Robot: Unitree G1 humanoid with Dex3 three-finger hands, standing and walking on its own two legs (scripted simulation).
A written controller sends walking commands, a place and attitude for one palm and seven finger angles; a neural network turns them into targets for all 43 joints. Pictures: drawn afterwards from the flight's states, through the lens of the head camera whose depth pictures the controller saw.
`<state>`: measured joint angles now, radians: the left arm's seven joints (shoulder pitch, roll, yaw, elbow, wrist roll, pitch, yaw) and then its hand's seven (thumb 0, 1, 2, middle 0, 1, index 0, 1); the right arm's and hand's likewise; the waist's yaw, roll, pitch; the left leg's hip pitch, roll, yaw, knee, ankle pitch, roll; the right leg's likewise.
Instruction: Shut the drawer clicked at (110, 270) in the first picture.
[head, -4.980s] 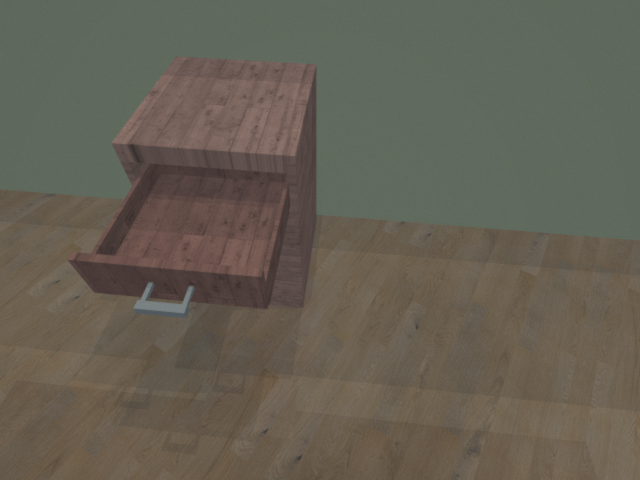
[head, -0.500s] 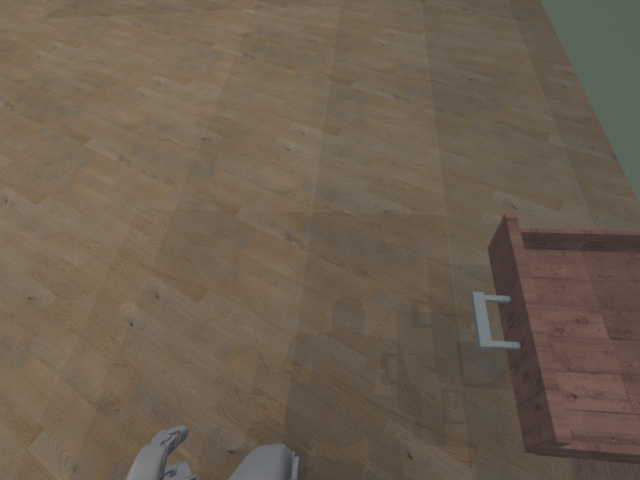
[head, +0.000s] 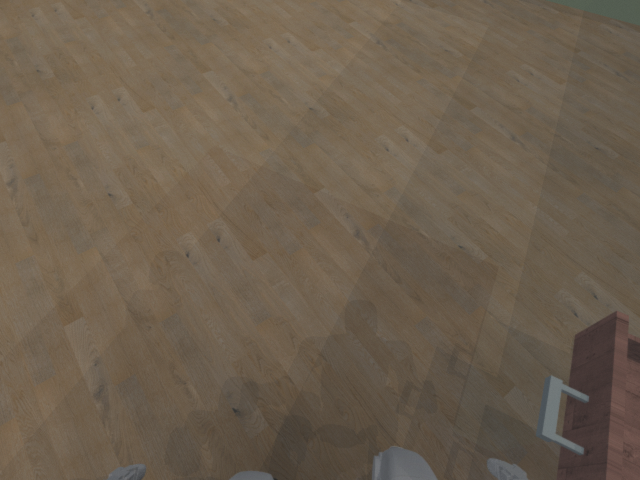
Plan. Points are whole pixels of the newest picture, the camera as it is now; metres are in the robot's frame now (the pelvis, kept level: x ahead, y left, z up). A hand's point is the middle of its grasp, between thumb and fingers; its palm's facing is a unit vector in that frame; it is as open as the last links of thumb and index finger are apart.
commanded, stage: walk around to get in front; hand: left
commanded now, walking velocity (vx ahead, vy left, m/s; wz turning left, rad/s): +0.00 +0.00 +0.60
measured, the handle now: (563, 414) +0.26 -0.39 -0.20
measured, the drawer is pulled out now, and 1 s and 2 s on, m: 0.30 0.30 0.30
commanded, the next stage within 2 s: none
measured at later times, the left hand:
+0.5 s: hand out of the picture +0.05 +0.15 -0.16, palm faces +0.31 -0.92 -0.24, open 7.4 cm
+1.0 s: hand out of the picture +0.05 +0.19 -0.15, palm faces +0.56 -0.78 -0.29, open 7.4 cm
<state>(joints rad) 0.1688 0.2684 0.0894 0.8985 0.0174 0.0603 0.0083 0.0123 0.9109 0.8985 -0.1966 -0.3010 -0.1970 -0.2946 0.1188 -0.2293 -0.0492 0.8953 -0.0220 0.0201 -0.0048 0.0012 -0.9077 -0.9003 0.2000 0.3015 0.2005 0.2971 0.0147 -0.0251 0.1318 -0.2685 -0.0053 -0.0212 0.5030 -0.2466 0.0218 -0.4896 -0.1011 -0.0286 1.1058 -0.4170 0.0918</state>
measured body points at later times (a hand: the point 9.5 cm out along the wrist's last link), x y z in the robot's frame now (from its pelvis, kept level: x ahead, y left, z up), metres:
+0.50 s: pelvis +0.02 -0.06 +0.00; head +0.09 -0.05 +0.44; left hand +0.03 +0.19 -0.14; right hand +0.18 -0.29 -0.15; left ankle -0.03 +0.08 -0.69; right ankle +0.02 -0.17 -0.74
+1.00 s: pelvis +0.06 -0.07 -0.01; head +0.12 -0.04 +0.43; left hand +0.02 +0.23 -0.13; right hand +0.26 -0.24 -0.16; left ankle -0.01 +0.06 -0.74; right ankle +0.13 -0.18 -0.74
